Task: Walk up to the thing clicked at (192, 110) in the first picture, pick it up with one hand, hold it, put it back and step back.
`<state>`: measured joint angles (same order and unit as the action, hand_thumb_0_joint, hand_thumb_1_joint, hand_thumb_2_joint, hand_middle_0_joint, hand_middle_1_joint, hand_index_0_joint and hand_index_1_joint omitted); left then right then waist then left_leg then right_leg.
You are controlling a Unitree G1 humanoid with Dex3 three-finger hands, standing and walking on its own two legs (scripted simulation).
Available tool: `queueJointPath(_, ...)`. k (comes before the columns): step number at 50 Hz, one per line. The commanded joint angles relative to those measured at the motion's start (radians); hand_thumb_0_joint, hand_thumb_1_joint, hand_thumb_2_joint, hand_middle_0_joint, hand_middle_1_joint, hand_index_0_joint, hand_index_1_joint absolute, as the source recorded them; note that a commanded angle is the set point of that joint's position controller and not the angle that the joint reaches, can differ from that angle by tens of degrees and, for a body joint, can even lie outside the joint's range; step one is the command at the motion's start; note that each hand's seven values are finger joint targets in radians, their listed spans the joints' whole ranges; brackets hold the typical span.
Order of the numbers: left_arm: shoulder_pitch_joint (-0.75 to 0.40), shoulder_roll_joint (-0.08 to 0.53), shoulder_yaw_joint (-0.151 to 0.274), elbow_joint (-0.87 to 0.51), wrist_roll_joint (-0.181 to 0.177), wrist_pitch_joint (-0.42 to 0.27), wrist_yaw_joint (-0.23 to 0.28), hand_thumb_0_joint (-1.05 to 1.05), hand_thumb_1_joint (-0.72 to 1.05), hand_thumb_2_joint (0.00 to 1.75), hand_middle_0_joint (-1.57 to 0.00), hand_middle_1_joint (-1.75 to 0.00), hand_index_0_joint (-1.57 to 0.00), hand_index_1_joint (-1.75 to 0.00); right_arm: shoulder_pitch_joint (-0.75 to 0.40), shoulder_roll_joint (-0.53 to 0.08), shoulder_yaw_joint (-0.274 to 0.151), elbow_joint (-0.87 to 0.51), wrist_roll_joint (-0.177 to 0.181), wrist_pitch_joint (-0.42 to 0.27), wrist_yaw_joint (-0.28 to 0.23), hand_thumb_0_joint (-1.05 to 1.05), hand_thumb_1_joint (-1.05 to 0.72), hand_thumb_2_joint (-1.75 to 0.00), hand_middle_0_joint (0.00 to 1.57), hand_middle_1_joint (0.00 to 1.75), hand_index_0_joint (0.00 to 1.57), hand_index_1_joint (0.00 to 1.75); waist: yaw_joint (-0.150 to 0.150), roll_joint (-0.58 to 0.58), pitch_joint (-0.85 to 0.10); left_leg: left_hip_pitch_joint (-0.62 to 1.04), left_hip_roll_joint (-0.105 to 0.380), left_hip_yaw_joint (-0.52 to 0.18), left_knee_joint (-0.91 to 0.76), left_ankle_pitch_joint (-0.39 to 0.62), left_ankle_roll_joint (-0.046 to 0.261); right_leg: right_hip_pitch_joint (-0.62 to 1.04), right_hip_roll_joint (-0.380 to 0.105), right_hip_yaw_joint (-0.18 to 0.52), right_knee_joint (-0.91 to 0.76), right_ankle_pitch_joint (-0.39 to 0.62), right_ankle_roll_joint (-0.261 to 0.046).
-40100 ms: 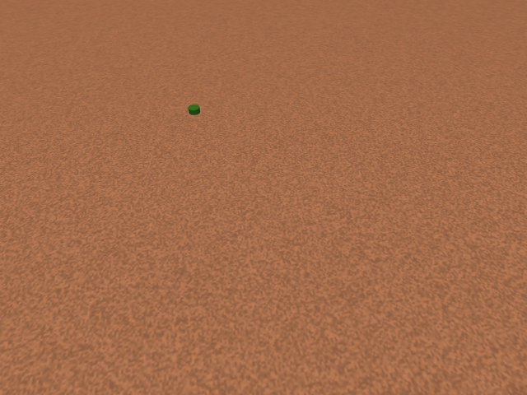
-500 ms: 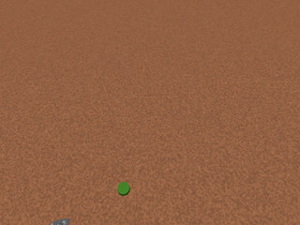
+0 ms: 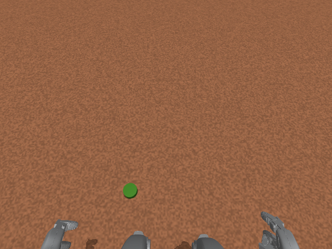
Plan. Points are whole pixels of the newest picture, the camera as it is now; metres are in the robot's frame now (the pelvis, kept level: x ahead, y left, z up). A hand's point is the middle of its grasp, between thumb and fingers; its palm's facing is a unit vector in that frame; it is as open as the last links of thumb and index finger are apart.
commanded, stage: rise first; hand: left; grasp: from above
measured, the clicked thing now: (130, 190) +0.43 +0.21 -0.69
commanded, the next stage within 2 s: none
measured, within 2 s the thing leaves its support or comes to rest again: neither
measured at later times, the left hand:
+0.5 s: hand out of the picture +0.13 +0.26 -0.23, palm faces -0.30 -0.77 -0.56, open 14.2 cm
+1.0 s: hand (102, 215) +0.27 +0.27 -0.43, palm faces -0.48 -0.28 -0.83, open 13.9 cm
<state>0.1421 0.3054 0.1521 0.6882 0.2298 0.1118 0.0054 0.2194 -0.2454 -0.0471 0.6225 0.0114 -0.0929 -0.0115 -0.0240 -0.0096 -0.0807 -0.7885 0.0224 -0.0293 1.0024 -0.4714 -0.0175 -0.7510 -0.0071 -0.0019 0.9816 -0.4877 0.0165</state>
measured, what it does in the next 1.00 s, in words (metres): lowers itself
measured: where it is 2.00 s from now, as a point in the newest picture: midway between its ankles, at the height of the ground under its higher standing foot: outside the picture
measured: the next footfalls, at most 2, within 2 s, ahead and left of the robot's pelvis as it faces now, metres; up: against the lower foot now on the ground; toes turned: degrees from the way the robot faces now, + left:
none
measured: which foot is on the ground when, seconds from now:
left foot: down 0.00-1.00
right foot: down 0.00-1.00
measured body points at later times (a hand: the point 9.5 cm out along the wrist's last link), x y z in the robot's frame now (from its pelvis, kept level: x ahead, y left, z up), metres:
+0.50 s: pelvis -0.02 +0.00 -0.09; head +0.11 +0.02 +0.35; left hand +0.14 +0.30 -0.19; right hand +0.18 -0.24 -0.17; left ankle +0.01 +0.13 -0.68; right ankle -0.01 -0.13 -0.68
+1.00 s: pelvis -0.09 +0.00 -0.28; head +0.12 +0.01 +0.12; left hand +0.29 +0.28 -0.38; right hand +0.04 -0.28 -0.42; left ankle +0.01 +0.13 -0.68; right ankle -0.01 -0.13 -0.68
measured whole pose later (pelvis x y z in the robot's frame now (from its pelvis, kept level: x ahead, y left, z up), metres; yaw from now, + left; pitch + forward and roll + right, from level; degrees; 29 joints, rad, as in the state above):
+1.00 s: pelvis -0.09 +0.00 -0.28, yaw -3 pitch +34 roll -3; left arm -0.46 0.52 0.09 0.91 0.89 -0.15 0.18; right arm 0.09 -0.27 -0.06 0.72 -0.02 -0.12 0.05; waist -0.04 0.01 -0.14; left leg -2.01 0.02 -0.10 2.07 -0.66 -0.04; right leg -1.96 0.02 -0.03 2.05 -0.68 0.02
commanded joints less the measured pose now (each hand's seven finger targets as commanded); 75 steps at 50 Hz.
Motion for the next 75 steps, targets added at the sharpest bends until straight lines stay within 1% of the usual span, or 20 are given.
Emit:
queueJointPath(1, 0.051, 0.178, 0.04, -0.234, 0.044, -0.006, 0.031, 0.0, -0.54, 0.99, -0.07, -1.05, -0.06, -1.05, 0.005, -0.146, -0.061, -0.138, -0.005, -0.058, -0.011, 0.0, -0.9, -0.9, 0.2, 0.3, 0.2, 0.3, 0.001, 0.085, -0.282, 0.168, -0.007, 0.015, -0.051, 0.364, 0.019, 0.036, 0.02, -0.027, -0.045, 0.306, -0.029)
queueJointPath(7, 0.14, 0.162, 0.028, -0.337, 0.068, 0.039, 0.045, 0.0, -0.56, 0.98, -0.07, -1.04, -0.07, -1.04, -0.012, -0.144, -0.057, -0.174, -0.005, -0.065, -0.001, 0.0, -0.92, -0.91, 0.2, 0.3, 0.2, 0.3, 0.003, 0.093, -0.312, 0.1, 0.002, -0.004, 0.023, 0.402, 0.02, -0.039, 0.023, -0.039, 0.037, 0.304, -0.034)
queueJointPath(16, 0.233, 0.145, 0.018, -0.454, 0.115, 0.056, 0.051, 0.0, -0.56, 0.97, -0.07, -1.06, -0.07, -1.06, -0.044, -0.131, -0.051, -0.227, -0.003, -0.084, 0.015, 0.0, -0.91, -0.9, 0.2, 0.3, 0.2, 0.3, 0.014, 0.086, -0.369, -0.044, -0.012, -0.004, 0.146, 0.294, 0.024, -0.169, 0.026, -0.044, 0.157, 0.233, -0.035)
queueJointPath(19, 0.142, 0.18, 0.025, -0.488, 0.136, 0.052, 0.061, 0.0, -0.57, 0.97, -0.08, -1.06, -0.07, -1.06, -0.055, -0.138, -0.051, -0.228, -0.001, -0.091, 0.016, 0.0, -0.92, -0.91, 0.2, 0.3, 0.2, 0.3, -0.011, 0.071, -0.361, -0.128, -0.017, 0.001, 0.203, 0.231, 0.03, -0.213, 0.023, -0.038, 0.19, 0.212, -0.03)
queueJointPath(22, 0.015, 0.207, 0.013, -0.383, 0.198, 0.012, 0.068, 0.0, -0.55, 0.97, -0.07, -1.05, -0.07, -1.05, -0.08, -0.145, -0.051, -0.206, -0.002, -0.108, 0.01, 0.0, -0.9, -0.9, 0.2, 0.3, 0.2, 0.3, -0.039, 0.059, -0.31, -0.248, -0.015, -0.007, 0.27, 0.104, 0.032, -0.357, 0.023, -0.035, 0.266, 0.106, -0.033)
queueJointPath(23, -0.021, 0.23, 0.029, -0.346, 0.219, -0.009, 0.075, 0.0, -0.56, 0.96, -0.07, -1.06, -0.07, -1.06, -0.08, -0.148, -0.05, -0.194, -0.004, -0.113, 0.011, 0.0, -0.92, -0.9, 0.2, 0.3, 0.2, 0.3, -0.036, 0.052, -0.309, -0.291, -0.015, -0.01, 0.299, 0.071, 0.032, -0.389, 0.022, -0.033, 0.295, 0.078, -0.033)
queueJointPath(26, -0.101, 0.241, 0.008, -0.303, 0.28, -0.071, 0.089, 0.0, -0.53, 0.96, -0.07, -1.06, -0.08, -1.05, -0.089, -0.159, -0.055, -0.177, -0.007, -0.129, 0.015, 0.0, -0.9, -0.9, 0.2, 0.3, 0.2, 0.3, -0.028, 0.085, -0.379, -0.366, -0.022, -0.002, 0.378, 0.033, 0.03, -0.476, 0.021, -0.022, 0.383, 0.049, -0.035)
queueJointPath(27, -0.118, 0.215, -0.024, -0.289, 0.3, -0.093, 0.093, 0.0, -0.52, 0.96, -0.07, -1.06, -0.07, -1.05, -0.092, -0.163, -0.059, -0.171, -0.009, -0.135, 0.017, 0.0, -0.89, -0.9, 0.2, 0.3, 0.2, 0.3, -0.028, 0.088, -0.402, -0.371, -0.023, -0.008, 0.391, 0.021, 0.025, -0.511, 0.023, -0.025, 0.41, 0.034, -0.038)
queueJointPath(28, -0.163, 0.239, -0.025, -0.29, 0.318, -0.118, 0.099, 0.0, -0.53, 0.97, -0.07, -1.05, -0.07, -1.05, -0.097, -0.171, -0.059, -0.16, -0.01, -0.142, 0.018, 0.0, -0.89, -0.9, 0.2, 0.3, 0.2, 0.3, -0.025, 0.116, -0.422, -0.384, -0.018, -0.018, 0.405, 0.009, 0.019, -0.557, 0.022, -0.028, 0.449, 0.02, -0.04)
queueJointPath(30, -0.228, 0.289, -0.01, -0.28, 0.359, -0.156, 0.118, 0.0, -0.54, 0.97, -0.08, -1.05, -0.08, -1.05, -0.095, -0.182, -0.063, -0.138, -0.008, -0.146, 0.018, 0.0, -0.89, -0.9, 0.2, 0.3, 0.2, 0.3, -0.021, 0.14, -0.509, -0.396, -0.018, -0.02, 0.47, 0.058, 0.019, -0.606, 0.024, -0.029, 0.51, 0.054, -0.041)
queueJointPath(32, -0.25, 0.304, -0.017, -0.233, 0.399, -0.181, 0.14, 0.0, -0.53, 0.98, -0.08, -1.05, -0.08, -1.05, -0.101, -0.187, -0.066, -0.117, -0.008, -0.144, 0.02, 0.0, -0.89, -0.9, 0.2, 0.3, 0.2, 0.3, -0.014, 0.146, -0.53, -0.445, -0.02, -0.013, 0.522, 0.06, 0.019, -0.657, 0.029, -0.031, 0.556, 0.056, -0.042)
queueJointPath(35, -0.326, 0.372, 0.022, -0.14, 0.471, -0.191, 0.178, 0.0, -0.58, 1.01, -0.08, -1.06, -0.07, -1.07, -0.089, -0.2, -0.068, -0.084, -0.006, -0.129, 0.022, 0.0, -0.91, -0.9, 0.2, 0.3, 0.2, 0.3, 0.007, 0.146, -0.576, -0.511, -0.021, -0.008, 0.592, 0.08, 0.021, -0.721, 0.03, -0.037, 0.621, 0.066, -0.045)
queueJointPath(41, -0.578, 0.4, 0.001, 0.012, 0.581, -0.21, 0.208, 0.0, -0.53, 1.02, -0.08, -1.01, -0.07, -1.03, -0.053, -0.208, -0.08, -0.026, -0.013, -0.099, 0.041, 0.0, -0.86, -0.89, 0.2, 0.3, 0.2, 0.3, 0.009, 0.085, -0.663, -0.665, -0.026, 0.012, 0.738, 0.042, 0.031, -0.796, 0.037, -0.049, 0.715, 0.039, -0.043)
queueJointPath(44, -0.671, 0.464, 0.018, 0.065, 0.624, -0.239, 0.214, 0.0, -0.49, 1.0, -0.12, -0.98, -0.11, -1.0, -0.046, -0.209, -0.087, -0.008, -0.022, -0.088, 0.045, 0.0, -0.87, -0.89, 0.2, 0.3, 0.2, 0.3, 0.004, 0.045, -0.676, -0.775, -0.029, 0.026, 0.802, -0.041, 0.039, -0.803, 0.041, -0.045, 0.739, -0.037, -0.038)
queueJointPath(49, -0.821, 0.545, 0.027, 0.128, 0.706, -0.295, 0.23, 0.0, -0.5, 1.0, -0.12, -0.98, -0.11, -0.99, -0.019, -0.208, -0.084, 0.02, -0.037, -0.059, 0.054, 0.0, -0.88, -0.9, 0.2, 0.3, 0.2, 0.3, -0.01, 0.026, -0.705, -0.887, -0.033, 0.037, 0.892, -0.081, 0.049, -0.818, 0.047, -0.037, 0.785, -0.093, -0.033)
queueJointPath(59, -1.004, 0.554, -0.02, 0.278, 0.85, -0.346, 0.308, 0.0, -0.56, 1.05, -0.07, -0.99, -0.06, -1.0, 0.022, -0.219, -0.071, 0.065, -0.07, 0.007, 0.071, 0.0, -0.9, -0.9, 0.2, 0.3, 0.2, 0.3, -0.053, 0.121, -0.636, -0.916, -0.035, 0.016, 0.953, -0.174, 0.042, -1.042, 0.056, -0.097, 0.903, -0.181, -0.054)
queueJointPath(63, -1.066, 0.594, -0.016, 0.324, 0.908, -0.346, 0.338, 0.0, -0.58, 1.07, -0.07, -0.96, -0.05, -0.98, 0.03, -0.228, -0.059, 0.08, -0.08, 0.023, 0.08, 0.0, -0.9, -0.9, 0.2, 0.3, 0.2, 0.3, -0.059, 0.178, -0.642, -0.904, -0.036, 0.006, 0.972, -0.157, 0.039, -1.095, 0.055, -0.115, 0.954, -0.152, -0.059)
queueJointPath(65, -1.081, 0.562, -0.041, 0.367, 0.929, -0.345, 0.351, 0.0, -0.58, 1.06, -0.07, -0.96, -0.06, -0.97, 0.029, -0.231, -0.056, 0.088, -0.086, 0.028, 0.083, 0.0, -0.9, -0.9, 0.2, 0.3, 0.2, 0.3, -0.076, 0.196, -0.621, -0.894, -0.033, -0.006, 0.976, -0.153, 0.034, -1.146, 0.054, -0.125, 0.982, -0.138, -0.062)
queueJointPath(67, -1.122, 0.587, -0.031, 0.373, 0.955, -0.35, 0.368, 0.0, -0.59, 1.08, -0.07, -0.95, -0.05, -0.97, 0.032, -0.235, -0.052, 0.097, -0.091, 0.031, 0.086, 0.0, -0.9, -0.9, 0.2, 0.3, 0.2, 0.3, -0.075, 0.236, -0.633, -0.88, -0.032, -0.012, 0.986, -0.136, 0.03, -1.168, 0.052, -0.129, 1.007, -0.118, -0.064)
queueJointPath(75, -1.185, 0.572, -0.06, 0.485, 1.019, -0.359, 0.41, 0.0, -0.55, 1.03, -0.08, -0.96, -0.07, -0.97, 0.045, -0.244, -0.043, 0.114, -0.115, 0.037, 0.104, 0.0, -0.89, -0.9, 0.2, 0.3, 0.2, 0.3, -0.114, 0.235, -0.615, -0.914, -0.028, -0.019, 1.039, -0.092, 0.032, -1.22, 0.051, -0.141, 1.056, -0.067, -0.059)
